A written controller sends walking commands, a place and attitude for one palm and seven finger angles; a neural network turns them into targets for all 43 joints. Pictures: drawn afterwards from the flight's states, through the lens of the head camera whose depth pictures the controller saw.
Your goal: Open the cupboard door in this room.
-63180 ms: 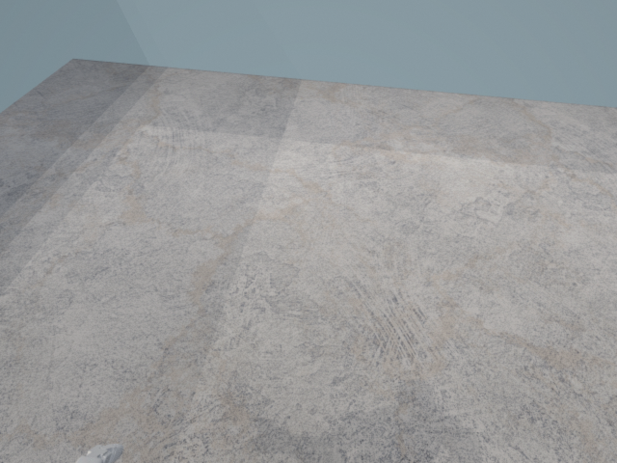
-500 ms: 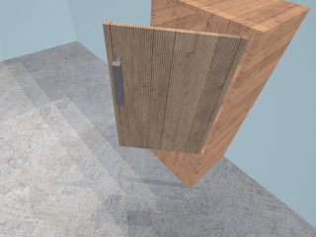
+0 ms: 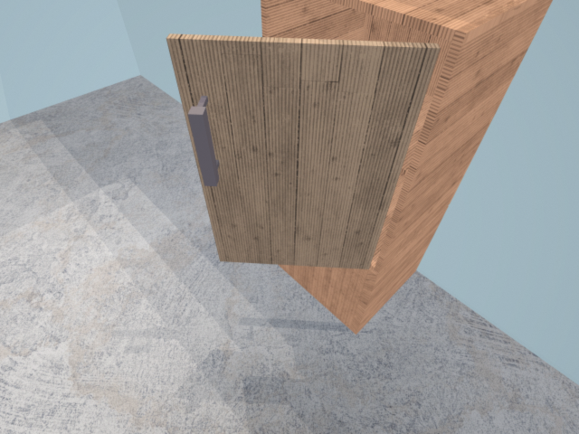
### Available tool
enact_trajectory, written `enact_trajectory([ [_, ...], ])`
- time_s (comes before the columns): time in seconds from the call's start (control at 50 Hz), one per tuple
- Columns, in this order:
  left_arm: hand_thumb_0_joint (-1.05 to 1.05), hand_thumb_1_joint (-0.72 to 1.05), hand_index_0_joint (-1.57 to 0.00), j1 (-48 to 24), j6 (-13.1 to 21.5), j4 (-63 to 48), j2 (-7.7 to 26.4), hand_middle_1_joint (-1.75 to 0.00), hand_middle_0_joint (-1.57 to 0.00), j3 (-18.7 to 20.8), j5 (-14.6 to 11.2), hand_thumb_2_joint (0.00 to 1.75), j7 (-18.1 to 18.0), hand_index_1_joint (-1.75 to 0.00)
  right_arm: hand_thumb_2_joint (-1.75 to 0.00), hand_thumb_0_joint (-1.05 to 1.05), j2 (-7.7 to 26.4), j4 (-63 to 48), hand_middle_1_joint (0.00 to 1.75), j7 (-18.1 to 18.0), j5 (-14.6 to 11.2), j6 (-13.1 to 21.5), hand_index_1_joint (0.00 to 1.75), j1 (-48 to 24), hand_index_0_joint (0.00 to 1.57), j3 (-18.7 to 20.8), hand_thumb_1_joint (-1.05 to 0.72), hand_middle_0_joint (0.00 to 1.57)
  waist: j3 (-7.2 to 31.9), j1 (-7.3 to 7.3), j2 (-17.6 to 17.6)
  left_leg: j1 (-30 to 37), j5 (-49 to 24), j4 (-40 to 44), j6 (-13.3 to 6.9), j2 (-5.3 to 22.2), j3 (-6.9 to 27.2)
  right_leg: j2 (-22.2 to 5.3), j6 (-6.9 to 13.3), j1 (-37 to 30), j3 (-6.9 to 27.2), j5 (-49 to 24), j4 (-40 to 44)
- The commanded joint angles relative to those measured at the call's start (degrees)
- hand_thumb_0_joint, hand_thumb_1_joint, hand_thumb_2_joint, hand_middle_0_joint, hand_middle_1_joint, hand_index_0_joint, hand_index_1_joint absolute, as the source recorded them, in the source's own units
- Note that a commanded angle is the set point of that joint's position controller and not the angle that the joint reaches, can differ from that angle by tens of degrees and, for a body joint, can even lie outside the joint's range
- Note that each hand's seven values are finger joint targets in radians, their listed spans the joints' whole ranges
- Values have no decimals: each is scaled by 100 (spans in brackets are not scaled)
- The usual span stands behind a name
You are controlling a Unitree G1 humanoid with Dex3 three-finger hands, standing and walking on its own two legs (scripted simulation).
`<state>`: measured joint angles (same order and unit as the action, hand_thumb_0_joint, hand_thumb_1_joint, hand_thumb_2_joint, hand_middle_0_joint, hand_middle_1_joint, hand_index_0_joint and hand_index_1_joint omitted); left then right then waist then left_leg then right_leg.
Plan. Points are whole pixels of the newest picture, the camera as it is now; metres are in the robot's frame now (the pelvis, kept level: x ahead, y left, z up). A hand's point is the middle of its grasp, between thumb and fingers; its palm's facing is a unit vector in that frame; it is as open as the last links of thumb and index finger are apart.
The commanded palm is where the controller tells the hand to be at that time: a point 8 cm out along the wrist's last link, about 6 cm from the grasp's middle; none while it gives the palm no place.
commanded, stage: come to a stop and stand still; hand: left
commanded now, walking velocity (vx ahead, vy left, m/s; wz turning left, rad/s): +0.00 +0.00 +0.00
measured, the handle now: (207, 142) +0.57 +0.18 +0.09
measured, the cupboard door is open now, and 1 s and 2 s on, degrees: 43 43 43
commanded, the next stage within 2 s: look again from close up in 1.04 s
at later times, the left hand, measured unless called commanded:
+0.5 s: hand out of the picture +0.02 +0.14 -0.16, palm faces -0.03 -0.98 -0.22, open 7.4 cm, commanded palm none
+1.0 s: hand out of the picture +0.06 +0.13 -0.16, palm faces -0.01 -0.97 -0.23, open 7.4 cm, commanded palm none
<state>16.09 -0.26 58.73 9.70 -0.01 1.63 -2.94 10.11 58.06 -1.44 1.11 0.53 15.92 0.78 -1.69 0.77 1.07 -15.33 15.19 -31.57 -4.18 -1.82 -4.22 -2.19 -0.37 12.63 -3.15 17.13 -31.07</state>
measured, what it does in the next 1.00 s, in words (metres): shifts its weight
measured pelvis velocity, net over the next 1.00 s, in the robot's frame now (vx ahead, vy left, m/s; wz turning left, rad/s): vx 0.03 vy -0.06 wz -0.01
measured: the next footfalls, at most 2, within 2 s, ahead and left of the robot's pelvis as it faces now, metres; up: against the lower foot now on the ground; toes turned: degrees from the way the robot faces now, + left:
none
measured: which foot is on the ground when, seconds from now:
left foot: down 0.00-1.00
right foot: down 0.00-1.00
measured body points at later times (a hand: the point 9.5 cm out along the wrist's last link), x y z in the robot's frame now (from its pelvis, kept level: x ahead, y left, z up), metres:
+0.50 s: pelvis +0.01 -0.04 +0.01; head +0.02 -0.05 +0.46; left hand +0.02 +0.19 -0.14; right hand +0.02 -0.28 -0.15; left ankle +0.02 +0.07 -0.73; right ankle +0.00 -0.13 -0.73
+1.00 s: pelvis +0.03 -0.06 +0.01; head +0.05 -0.06 +0.46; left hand +0.06 +0.18 -0.14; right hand +0.07 -0.29 -0.15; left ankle +0.02 +0.07 -0.73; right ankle +0.00 -0.13 -0.73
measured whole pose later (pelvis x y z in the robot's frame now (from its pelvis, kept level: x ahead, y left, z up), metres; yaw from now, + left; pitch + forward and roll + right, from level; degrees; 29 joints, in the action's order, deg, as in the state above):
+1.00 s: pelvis +0.03 -0.06 +0.01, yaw +0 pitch -1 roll +1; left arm 13.4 1.1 62.2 11.4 -0.7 1.0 -1.6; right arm 10.3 63.9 -1.6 1.0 1.5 11.3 -0.9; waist -1.8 -0.4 -0.6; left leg -9.3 13.6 -23.7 1.0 1.4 -3.0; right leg 1.5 3.4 7.5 -4.1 16.7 -24.7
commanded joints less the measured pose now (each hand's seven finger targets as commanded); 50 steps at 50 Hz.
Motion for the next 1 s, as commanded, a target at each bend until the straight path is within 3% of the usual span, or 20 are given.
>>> enact_trajectory([
  [0.0,0,90,-20,338,114,-250,538,-30,-20,40,-16,90,82,-30,-90,0,643,-497,30,41,-14,106,30,50,20,73,-90,20,-351,-109,-51,-506,811,1448,-8,812,1256,-184,327,117,399,201,525],
  [0.08,0,90,-20,241,140,-303,706,-30,-20,26,-33,90,107,-30,-90,0,751,-458,30,77,-18,76,30,58,20,61,-90,20,-442,-46,-463,-318,905,1371,72,678,1027,-307,320,464,678,773,904],
  [0.18,0,90,-20,168,185,-307,861,-30,-20,34,-57,90,128,-30,-90,0,815,-326,30,90,-14,111,30,60,20,24,-90,20,-307,-18,-338,6,482,1272,111,646,867,-386,339,596,795,773,1067],
  [0.24,0,90,-20,149,206,-260,903,-30,-20,33,-66,90,131,-30,-90,0,809,-225,30,85,-27,136,30,31,20,0,-90,20,-217,-34,-230,89,250,1257,128,668,809,-390,342,457,805,464,1067],
  [0.34,0,90,-20,115,240,-128,932,-30,-20,23,-83,90,127,-30,-90,0,772,-27,30,71,-42,164,30,-10,20,-35,-90,20,-95,-62,-361,272,-357,1114,170,675,685,-450,335,248,819,11,1134],
  [0.46,0,90,-20,117,256,50,939,-30,-20,20,-101,90,119,-30,-90,0,749,224,30,36,-52,193,30,-49,20,-69,-90,20,142,-103,-156,444,-889,1057,205,741,640,-476,331,-125,755,-781,1053],
  [0.8,0,90,-20,45,236,161,927,-30,-20,54,-87,90,99,-30,-90,0,669,425,30,-35,-48,164,30,-172,20,-61,-90,20,74,-134,-146,618,-1332,978,281,804,528,-475,308,-407,664,-1888,1065],
  [0.98,0,90,-20,45,225,162,928,-30,-20,77,-92,90,96,-30,-90,0,705,417,30,-52,-40,146,30,-208,20,-58,-90,20,113,-133,-217,694,-1370,996,298,806,528,-503,294,-476,636,-2006,1100],
])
